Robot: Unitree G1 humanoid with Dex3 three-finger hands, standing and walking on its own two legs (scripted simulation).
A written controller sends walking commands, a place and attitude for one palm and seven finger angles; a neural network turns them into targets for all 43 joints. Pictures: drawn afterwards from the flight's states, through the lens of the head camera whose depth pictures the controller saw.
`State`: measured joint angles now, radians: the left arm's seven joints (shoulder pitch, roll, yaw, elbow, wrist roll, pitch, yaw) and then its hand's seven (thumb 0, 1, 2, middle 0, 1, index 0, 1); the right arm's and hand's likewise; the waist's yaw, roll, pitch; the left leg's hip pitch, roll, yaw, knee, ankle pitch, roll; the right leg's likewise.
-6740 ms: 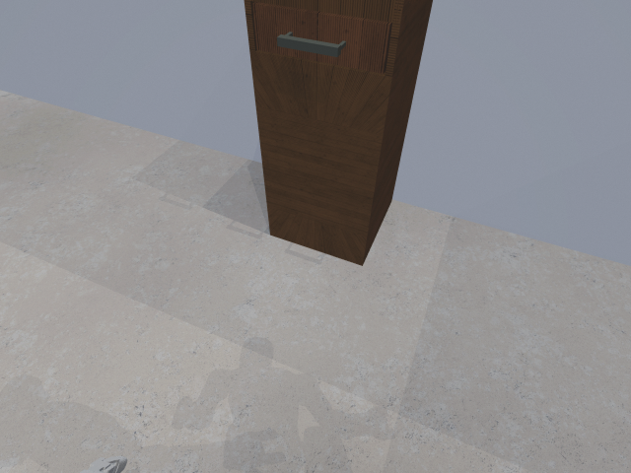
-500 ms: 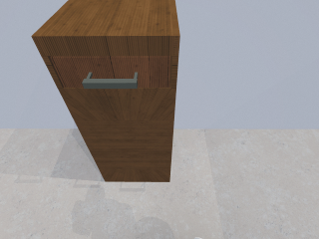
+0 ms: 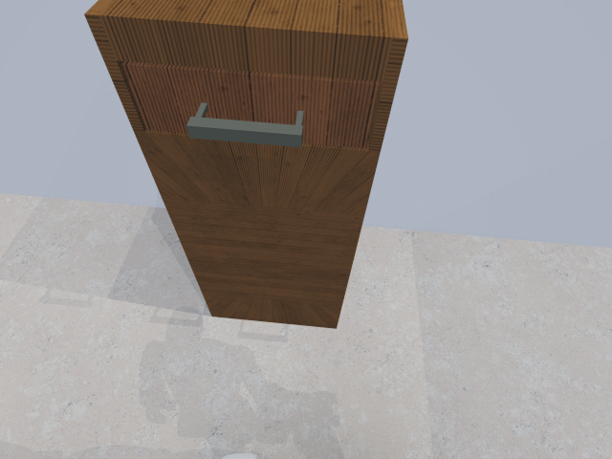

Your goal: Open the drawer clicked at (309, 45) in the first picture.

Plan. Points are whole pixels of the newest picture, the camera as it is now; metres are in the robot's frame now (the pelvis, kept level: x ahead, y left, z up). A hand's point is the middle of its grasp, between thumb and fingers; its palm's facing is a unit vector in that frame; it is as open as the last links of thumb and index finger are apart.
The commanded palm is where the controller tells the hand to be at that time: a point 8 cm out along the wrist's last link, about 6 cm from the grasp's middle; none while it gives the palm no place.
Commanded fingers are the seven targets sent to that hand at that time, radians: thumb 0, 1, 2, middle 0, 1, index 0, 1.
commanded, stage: come to a stop and stand still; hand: left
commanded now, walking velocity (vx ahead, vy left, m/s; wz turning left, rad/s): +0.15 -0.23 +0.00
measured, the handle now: (248, 122) +0.56 +0.14 +0.11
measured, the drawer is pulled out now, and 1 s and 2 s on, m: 0.00 0.00 0.00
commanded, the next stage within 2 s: look again from close up in 1.60 s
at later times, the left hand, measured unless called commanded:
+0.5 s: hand out of the picture +0.01 +0.19 -0.16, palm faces -0.03 -0.98 -0.17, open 7.4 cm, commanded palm none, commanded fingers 0.00 0.90 0.90 -0.20 -0.30 -0.20 -0.30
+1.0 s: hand out of the picture -0.01 +0.12 -0.16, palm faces +0.03 -0.98 -0.19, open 7.3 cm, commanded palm none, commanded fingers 0.00 0.90 0.90 -0.20 -0.30 -0.20 -0.30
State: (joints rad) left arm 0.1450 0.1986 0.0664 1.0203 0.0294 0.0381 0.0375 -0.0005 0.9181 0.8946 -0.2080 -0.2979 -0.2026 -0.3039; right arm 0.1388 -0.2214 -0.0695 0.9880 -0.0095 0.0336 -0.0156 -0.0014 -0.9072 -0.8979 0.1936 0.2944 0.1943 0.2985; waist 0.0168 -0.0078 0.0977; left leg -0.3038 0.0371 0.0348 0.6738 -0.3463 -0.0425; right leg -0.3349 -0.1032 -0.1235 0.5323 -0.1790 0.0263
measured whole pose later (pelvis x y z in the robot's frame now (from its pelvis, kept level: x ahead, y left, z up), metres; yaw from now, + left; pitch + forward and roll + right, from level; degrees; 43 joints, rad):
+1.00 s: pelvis +0.00 -0.05 +0.01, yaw -1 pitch -1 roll +0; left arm 0.28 0.13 0.01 1.14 0.00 0.00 0.03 0.01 0.93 0.89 -0.20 -0.30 -0.20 -0.30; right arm 0.28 -0.13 -0.02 1.16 -0.01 0.01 -0.03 0.00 -0.90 -0.90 0.20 0.29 0.20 0.30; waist -0.01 0.02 0.04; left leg -0.19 0.10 0.03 0.42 -0.22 -0.08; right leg -0.13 0.01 -0.08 0.43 -0.29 -0.03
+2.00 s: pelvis +0.00 +0.00 +0.00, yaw -2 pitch -2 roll +0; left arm 0.27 0.16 0.00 1.08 0.01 0.00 0.03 0.01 0.91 0.90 -0.20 -0.30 -0.20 -0.30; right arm 0.28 -0.18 0.00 1.06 -0.02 0.00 -0.02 0.01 -0.92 -0.90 0.20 0.29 0.20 0.30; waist -0.01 0.03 0.03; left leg -0.23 0.04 0.06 0.58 -0.32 0.00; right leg -0.17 -0.06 -0.03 0.56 -0.36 0.04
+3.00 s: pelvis -0.03 -0.04 -0.02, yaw -1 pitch +5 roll +1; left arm 0.22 0.46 0.03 -0.08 0.96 -0.04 0.31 0.00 0.27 0.63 -0.27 -0.70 -0.27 -0.70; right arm 0.06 -0.20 0.00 0.60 -0.06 0.05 -0.01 0.01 -0.90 -0.90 0.20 0.30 0.20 0.30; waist 0.09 0.07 -0.06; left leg -0.49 0.07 0.01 0.75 -0.34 -0.05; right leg -0.45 -0.03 -0.06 0.80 -0.43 -0.02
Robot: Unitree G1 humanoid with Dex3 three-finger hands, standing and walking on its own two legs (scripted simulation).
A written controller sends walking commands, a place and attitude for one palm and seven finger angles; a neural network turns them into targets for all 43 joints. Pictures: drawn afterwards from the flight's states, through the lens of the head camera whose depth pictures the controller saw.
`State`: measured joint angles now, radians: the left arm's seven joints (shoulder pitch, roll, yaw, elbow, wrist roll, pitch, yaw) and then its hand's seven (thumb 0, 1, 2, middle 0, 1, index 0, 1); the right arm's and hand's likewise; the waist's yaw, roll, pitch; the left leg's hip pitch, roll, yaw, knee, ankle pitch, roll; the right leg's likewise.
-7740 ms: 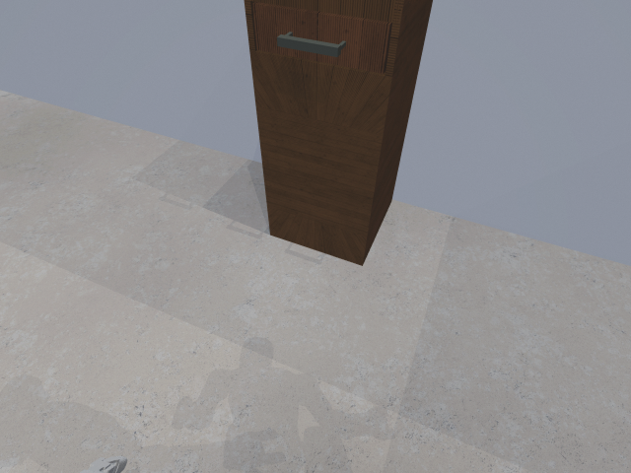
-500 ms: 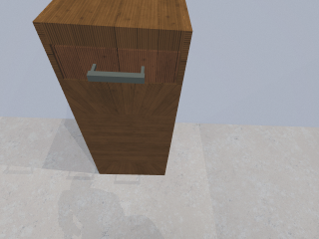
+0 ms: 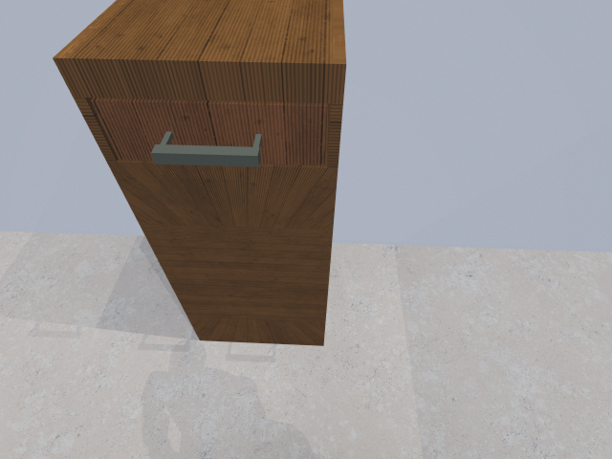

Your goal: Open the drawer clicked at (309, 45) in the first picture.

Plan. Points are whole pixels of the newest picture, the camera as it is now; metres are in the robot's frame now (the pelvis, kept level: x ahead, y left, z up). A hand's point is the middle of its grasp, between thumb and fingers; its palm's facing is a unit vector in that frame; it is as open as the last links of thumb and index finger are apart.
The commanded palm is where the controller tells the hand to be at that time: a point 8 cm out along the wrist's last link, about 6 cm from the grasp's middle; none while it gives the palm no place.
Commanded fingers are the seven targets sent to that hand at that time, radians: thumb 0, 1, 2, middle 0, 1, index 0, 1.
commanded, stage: come to a stop and stand still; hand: left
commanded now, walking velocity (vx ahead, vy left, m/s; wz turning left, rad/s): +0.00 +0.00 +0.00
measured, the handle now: (210, 147) +0.56 +0.20 +0.09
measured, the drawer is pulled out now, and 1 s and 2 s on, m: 0.00 0.00 0.00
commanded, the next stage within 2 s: look again from close up in 0.60 s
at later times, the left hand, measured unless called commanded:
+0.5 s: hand out of the picture +0.02 +0.19 -0.18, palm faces +0.04 -0.98 -0.19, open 7.4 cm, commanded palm none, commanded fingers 0.00 0.90 0.90 -0.20 -0.30 -0.20 -0.30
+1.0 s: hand out of the picture +0.03 +0.23 -0.18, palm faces +0.00 -0.97 -0.23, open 7.4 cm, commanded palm none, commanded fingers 0.00 0.90 0.90 -0.20 -0.30 -0.20 -0.30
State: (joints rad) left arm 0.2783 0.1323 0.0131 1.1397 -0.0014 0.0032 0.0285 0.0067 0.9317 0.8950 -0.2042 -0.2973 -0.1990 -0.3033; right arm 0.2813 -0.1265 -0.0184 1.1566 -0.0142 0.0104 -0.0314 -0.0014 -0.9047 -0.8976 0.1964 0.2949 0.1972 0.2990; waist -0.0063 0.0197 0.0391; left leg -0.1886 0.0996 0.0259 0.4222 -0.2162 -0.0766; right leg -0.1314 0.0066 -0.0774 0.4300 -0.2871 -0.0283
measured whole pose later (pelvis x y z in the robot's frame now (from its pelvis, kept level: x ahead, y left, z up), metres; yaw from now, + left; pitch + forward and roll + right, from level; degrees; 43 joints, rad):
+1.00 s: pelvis +0.01 +0.05 -0.01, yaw -1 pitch -2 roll +0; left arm 0.27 0.16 0.00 1.08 0.01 0.00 0.03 0.01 0.91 0.90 -0.20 -0.30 -0.20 -0.30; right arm 0.28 -0.18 0.00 1.06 -0.02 0.00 -0.02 0.01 -0.92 -0.90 0.20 0.29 0.20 0.30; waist -0.01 0.03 0.03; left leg -0.23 0.04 0.06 0.58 -0.32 0.00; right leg -0.17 -0.06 -0.03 0.56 -0.36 0.04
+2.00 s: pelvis -0.02 +0.00 -0.03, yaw +0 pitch +5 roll +1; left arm 0.22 0.46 0.03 -0.08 0.96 -0.04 0.31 0.00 0.27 0.63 -0.27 -0.70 -0.27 -0.70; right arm 0.06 -0.20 0.00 0.60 -0.06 0.05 -0.01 0.01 -0.90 -0.90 0.20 0.30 0.20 0.30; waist 0.09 0.07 -0.06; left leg -0.49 0.07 0.01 0.75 -0.34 -0.05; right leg -0.45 -0.03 -0.06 0.80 -0.43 -0.02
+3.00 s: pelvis -0.04 +0.04 +0.00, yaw +0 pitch -2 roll +0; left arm -0.27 0.64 0.04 -0.06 0.77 0.05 -0.29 0.00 -0.49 0.30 -0.32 -1.20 -0.32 -1.20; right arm 0.12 -0.30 0.02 0.63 0.02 0.09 0.01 0.01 -0.90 -0.90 0.20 0.30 0.20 0.30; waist 0.09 0.11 0.03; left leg -0.20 0.02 0.04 0.38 -0.14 -0.01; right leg -0.16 -0.06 -0.05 0.43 -0.22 0.03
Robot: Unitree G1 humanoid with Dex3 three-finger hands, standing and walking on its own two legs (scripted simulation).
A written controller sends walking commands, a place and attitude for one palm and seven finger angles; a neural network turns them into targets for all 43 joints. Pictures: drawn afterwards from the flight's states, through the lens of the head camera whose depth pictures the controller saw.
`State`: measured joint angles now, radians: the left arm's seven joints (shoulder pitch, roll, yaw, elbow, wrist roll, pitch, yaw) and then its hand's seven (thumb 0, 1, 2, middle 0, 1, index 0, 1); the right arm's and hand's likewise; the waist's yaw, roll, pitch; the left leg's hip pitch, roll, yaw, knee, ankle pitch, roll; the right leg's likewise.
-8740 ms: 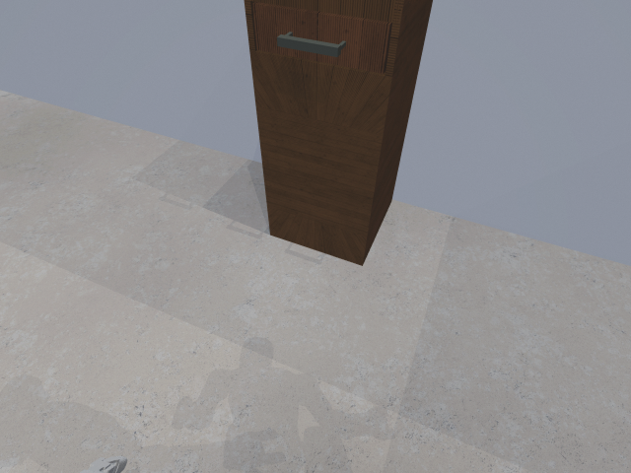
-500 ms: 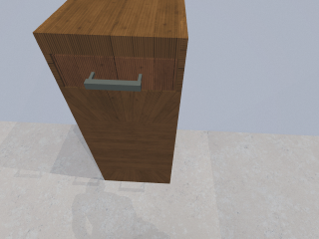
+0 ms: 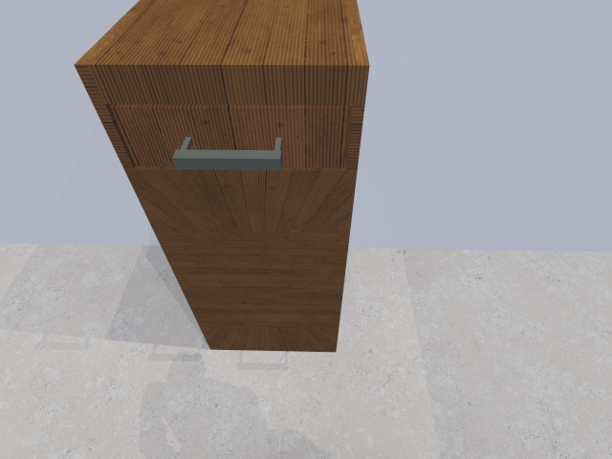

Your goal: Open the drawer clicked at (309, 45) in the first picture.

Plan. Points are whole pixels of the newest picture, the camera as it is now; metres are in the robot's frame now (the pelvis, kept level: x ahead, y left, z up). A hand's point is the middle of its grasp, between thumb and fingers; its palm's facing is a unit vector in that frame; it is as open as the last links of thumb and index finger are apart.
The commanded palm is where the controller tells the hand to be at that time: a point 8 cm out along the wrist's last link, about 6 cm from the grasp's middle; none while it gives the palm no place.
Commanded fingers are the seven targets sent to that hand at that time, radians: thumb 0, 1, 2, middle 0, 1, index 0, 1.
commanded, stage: look again from close up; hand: left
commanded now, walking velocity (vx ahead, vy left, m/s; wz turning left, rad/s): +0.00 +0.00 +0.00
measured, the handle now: (230, 151) +0.56 +0.16 +0.10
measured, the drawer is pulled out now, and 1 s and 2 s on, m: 0.00 0.00 0.00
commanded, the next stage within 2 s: raise the hand with hooked fingers in 0.20 s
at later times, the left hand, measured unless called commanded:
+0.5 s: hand (168, 420) +0.18 +0.19 -0.03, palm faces +0.02 -0.71 -0.70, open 7.6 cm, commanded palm +0.11 +0.22 -0.02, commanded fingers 0.00 0.64 0.79 -0.22 -0.47 -0.22 -0.47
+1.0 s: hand (133, 360) +0.22 +0.22 +0.06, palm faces +0.18 -0.03 -0.98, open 10.2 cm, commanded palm +0.17 +0.21 +0.10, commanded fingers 0.00 0.06 0.54 -0.26 -0.84 -0.26 -0.84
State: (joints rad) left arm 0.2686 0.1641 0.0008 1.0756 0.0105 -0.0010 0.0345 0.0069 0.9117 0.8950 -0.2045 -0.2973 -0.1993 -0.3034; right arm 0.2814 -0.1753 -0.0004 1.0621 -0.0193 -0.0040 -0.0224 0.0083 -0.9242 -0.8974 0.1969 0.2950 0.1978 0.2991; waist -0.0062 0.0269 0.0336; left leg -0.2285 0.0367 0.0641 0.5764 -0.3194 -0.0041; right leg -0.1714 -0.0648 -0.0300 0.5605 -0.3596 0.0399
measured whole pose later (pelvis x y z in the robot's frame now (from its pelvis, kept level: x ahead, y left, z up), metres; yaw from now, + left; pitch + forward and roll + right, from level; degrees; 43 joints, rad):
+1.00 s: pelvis -0.03 -0.04 -0.02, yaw +1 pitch +5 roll +1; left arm 0.22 0.46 0.03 -0.08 0.96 -0.04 0.31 0.00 0.27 0.63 -0.27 -0.70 -0.27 -0.70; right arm 0.06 -0.20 0.00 0.60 -0.06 0.05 -0.01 0.01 -0.90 -0.90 0.20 0.30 0.20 0.30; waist 0.09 0.07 -0.06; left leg -0.49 0.07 0.01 0.75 -0.34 -0.05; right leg -0.45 -0.03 -0.06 0.80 -0.43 -0.02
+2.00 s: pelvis -0.04 -0.01 +0.01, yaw +1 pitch -2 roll +0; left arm -0.27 0.64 0.04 -0.06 0.77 0.05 -0.29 0.00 -0.49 0.30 -0.32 -1.20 -0.32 -1.20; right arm 0.12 -0.30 0.02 0.63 0.02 0.09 0.01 0.01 -0.90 -0.90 0.20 0.30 0.20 0.30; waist 0.09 0.11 0.03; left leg -0.20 0.02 0.04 0.38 -0.14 -0.01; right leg -0.16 -0.06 -0.05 0.43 -0.22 0.03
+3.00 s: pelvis -0.01 -0.01 +0.01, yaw +0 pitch +2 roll +1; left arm -0.51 0.49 -0.16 0.17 0.86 0.06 -0.16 0.00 -0.49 0.30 -0.33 -1.20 -0.32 -1.20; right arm 0.15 -0.27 0.01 0.66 0.03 0.10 0.01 0.01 -0.90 -0.90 0.20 0.30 0.20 0.30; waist 0.05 0.10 -0.01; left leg -0.24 0.02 0.05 0.39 -0.19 -0.01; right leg -0.22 -0.07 -0.03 0.45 -0.27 0.03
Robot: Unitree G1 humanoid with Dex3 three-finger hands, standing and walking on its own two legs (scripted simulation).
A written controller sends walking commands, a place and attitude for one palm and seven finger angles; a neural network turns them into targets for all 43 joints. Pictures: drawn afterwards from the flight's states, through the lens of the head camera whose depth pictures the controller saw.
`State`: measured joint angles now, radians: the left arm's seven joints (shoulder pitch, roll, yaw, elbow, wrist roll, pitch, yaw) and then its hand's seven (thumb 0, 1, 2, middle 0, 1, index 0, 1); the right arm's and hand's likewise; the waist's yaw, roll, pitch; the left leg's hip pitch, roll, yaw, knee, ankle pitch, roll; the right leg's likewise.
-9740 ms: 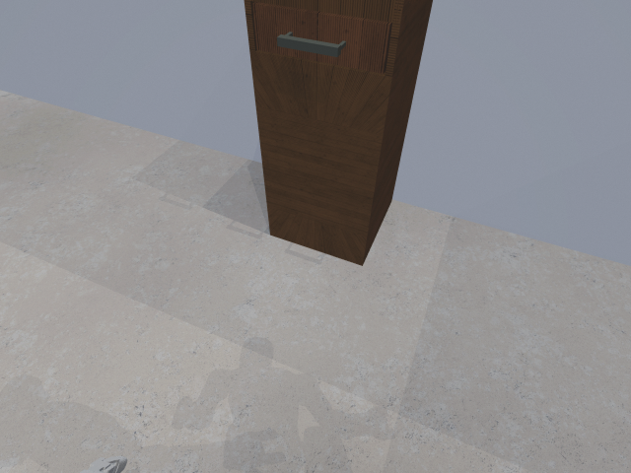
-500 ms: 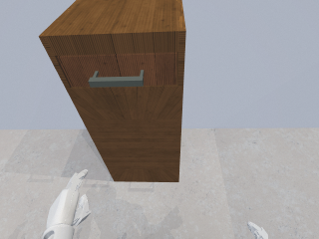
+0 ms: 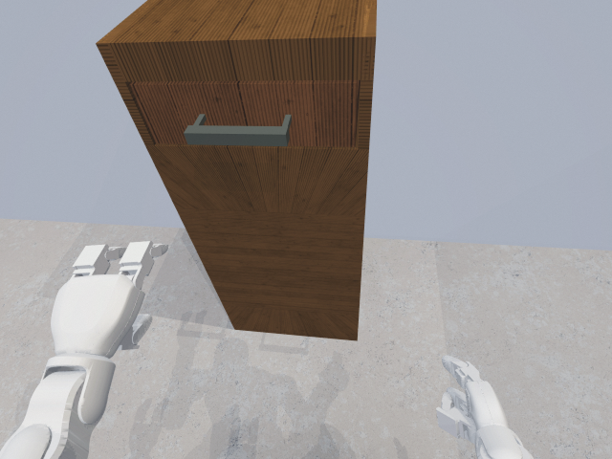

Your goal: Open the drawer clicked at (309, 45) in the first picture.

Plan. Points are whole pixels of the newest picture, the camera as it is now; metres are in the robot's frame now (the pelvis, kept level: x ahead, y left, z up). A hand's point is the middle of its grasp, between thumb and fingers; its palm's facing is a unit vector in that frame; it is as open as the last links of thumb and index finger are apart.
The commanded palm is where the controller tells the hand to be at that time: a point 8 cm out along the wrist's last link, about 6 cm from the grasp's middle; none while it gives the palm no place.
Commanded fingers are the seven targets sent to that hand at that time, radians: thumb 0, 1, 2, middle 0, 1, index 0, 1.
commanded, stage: raise the hand with hooked fingers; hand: left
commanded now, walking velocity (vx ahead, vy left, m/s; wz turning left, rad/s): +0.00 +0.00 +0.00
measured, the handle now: (240, 127) +0.59 +0.19 +0.13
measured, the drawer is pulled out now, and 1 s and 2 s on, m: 0.00 0.00 0.00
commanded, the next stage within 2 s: move the hooked fingers above the handle in 1.24 s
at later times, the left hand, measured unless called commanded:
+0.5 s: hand (78, 235) +0.30 +0.30 +0.18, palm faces +0.20 -0.07 -0.98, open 13.1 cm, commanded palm +0.25 +0.28 +0.23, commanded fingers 0.00 -0.50 0.30 -0.30 -1.20 -0.30 -1.20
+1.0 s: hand (67, 200) +0.30 +0.28 +0.23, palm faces +0.05 -0.04 -1.00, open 13.8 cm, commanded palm +0.26 +0.28 +0.30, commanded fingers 0.00 -0.50 0.30 -0.30 -1.20 -0.30 -1.20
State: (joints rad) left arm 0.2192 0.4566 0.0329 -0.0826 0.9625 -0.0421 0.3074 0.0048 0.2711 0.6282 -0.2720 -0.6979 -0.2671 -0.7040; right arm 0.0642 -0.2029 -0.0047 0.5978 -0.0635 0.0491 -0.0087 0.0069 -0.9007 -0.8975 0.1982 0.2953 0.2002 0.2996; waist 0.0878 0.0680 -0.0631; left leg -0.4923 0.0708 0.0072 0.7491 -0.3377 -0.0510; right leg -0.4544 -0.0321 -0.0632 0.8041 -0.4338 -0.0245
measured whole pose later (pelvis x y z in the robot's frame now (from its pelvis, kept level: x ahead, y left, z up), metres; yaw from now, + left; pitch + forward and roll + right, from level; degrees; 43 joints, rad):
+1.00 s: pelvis -0.02 +0.04 +0.03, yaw +0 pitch -2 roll +0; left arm -0.27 0.64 0.04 -0.06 0.77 0.05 -0.29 0.00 -0.49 0.30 -0.32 -1.20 -0.32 -1.20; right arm 0.12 -0.30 0.02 0.63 0.02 0.09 0.01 0.01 -0.90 -0.90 0.20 0.30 0.20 0.30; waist 0.09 0.11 0.03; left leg -0.20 0.02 0.04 0.38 -0.14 -0.01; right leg -0.16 -0.06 -0.05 0.43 -0.22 0.03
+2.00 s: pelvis +0.02 +0.03 +0.03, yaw -1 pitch +2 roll +1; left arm -0.51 0.49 -0.16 0.17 0.86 0.06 -0.16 0.00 -0.49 0.30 -0.33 -1.20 -0.32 -1.20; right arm 0.15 -0.27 0.01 0.66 0.03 0.10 0.01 0.01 -0.90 -0.90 0.20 0.30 0.20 0.30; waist 0.05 0.10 -0.01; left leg -0.24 0.02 0.05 0.39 -0.19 -0.01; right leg -0.22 -0.07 -0.03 0.45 -0.27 0.03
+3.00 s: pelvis +0.03 +0.03 +0.03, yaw -3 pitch +11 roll +1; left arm -1.06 0.42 -0.11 0.96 1.01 0.01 0.11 0.00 -0.48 0.30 -0.42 -1.26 -0.32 -1.20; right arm 0.30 -0.27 -0.03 0.73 0.02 0.10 -0.02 0.00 -0.90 -0.90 0.20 0.30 0.20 0.30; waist -0.10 0.06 -0.08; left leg -0.45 0.06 0.08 0.50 -0.25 -0.02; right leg -0.44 -0.04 0.01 0.54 -0.30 0.02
